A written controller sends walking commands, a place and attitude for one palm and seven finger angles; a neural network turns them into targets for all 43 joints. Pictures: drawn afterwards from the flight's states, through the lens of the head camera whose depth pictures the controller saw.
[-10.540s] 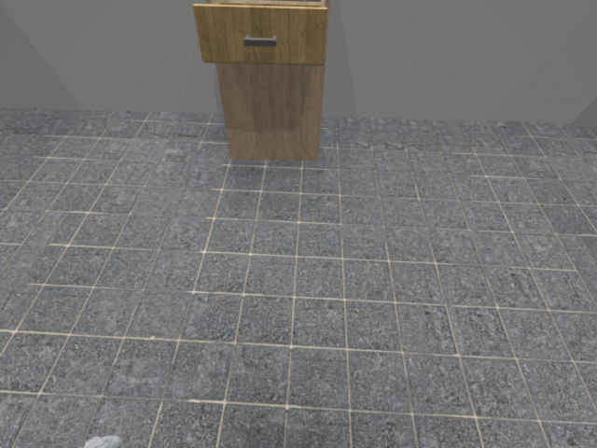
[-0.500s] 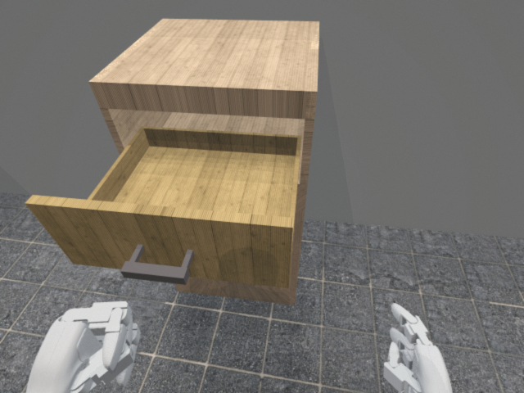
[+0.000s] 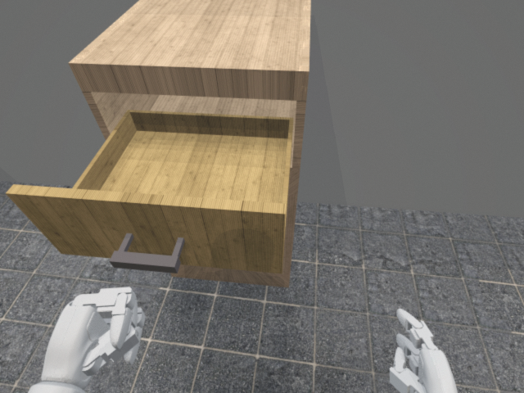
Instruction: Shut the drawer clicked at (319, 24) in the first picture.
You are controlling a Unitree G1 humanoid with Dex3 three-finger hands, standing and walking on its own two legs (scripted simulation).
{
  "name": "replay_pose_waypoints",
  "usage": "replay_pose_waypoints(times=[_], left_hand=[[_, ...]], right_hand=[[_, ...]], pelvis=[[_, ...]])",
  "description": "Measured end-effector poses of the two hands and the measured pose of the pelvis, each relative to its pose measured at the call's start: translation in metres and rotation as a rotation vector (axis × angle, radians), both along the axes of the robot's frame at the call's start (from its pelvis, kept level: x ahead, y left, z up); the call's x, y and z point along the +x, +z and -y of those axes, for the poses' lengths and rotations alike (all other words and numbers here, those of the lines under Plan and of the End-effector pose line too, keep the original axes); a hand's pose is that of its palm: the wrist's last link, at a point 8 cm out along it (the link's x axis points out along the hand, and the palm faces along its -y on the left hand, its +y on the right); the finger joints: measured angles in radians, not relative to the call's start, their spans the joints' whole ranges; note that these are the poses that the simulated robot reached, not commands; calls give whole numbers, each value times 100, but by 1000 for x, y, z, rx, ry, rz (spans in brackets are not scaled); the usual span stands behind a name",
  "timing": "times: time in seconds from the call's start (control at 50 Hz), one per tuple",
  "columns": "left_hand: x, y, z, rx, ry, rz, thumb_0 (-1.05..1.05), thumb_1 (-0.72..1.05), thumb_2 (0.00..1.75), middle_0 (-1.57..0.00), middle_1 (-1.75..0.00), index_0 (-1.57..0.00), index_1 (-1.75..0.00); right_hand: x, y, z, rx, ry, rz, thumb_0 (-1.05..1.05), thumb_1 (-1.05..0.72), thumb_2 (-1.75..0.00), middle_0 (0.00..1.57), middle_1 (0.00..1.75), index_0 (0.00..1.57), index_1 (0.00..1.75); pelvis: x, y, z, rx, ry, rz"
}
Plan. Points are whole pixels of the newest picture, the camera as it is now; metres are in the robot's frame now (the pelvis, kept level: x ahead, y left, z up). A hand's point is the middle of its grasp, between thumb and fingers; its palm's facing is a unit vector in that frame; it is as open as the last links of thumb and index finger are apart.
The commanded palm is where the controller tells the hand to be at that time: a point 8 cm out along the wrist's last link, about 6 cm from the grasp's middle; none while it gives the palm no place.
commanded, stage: bring the fist close to the handle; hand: left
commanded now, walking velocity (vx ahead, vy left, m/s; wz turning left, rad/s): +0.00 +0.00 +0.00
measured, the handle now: (149, 251) +0.33 +0.22 +0.03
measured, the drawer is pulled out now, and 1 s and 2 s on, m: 0.30 0.30 0.23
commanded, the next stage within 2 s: push the drawer shut in 1.00 s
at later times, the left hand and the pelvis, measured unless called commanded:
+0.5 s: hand (158, 320) +0.21 +0.17 +0.04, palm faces -0.04 -1.00 -0.06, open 3.3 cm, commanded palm +0.19 +0.23 +0.03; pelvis +0.00 +0.01 -0.02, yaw +0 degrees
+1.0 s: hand (161, 314) +0.23 +0.17 +0.02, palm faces -0.03 -1.00 -0.07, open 3.3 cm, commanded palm +0.20 +0.23 +0.03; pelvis +0.00 +0.01 -0.03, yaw -1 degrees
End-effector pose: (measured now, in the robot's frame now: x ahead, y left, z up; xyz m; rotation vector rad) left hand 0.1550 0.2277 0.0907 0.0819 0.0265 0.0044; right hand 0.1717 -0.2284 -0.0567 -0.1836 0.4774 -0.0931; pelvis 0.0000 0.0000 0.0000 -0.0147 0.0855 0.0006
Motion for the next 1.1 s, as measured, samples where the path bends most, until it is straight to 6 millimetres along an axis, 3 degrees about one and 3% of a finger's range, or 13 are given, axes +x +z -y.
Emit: replay_pose_waypoints(times=[0.2,0.66,0.88,1.1], left_hand=[[15,-21,1,-15,-16,-25,2,90,90,-140,-159,-140,-160],[56,-67,7,-26,-51,-15,2,90,90,-140,-159,-140,-160],[56,-63,6,-18,-39,-24,2,90,90,-140,-159,-140,-160],[48,-63,-1,-16,-27,-16,2,90,90,-140,-159,-140,-160]], right_hand=[[-13,-15,0,-10,-24,-78,1,-90,-90,20,30,20,30],[-13,-49,-6,-25,-9,-170,1,-90,-90,21,30,20,30],[-20,-51,-1,-16,-39,-210,1,-90,-90,20,30,20,29],[-11,-48,4,-30,-42,-195,1,-90,-90,20,30,20,29]], pelvis=[[0,-7,-6,2,-5,-42],[-5,-34,-11,-2,-8,-148],[0,-32,-9,-2,-11,-155],[2,-33,-8,-6,-7,-156]])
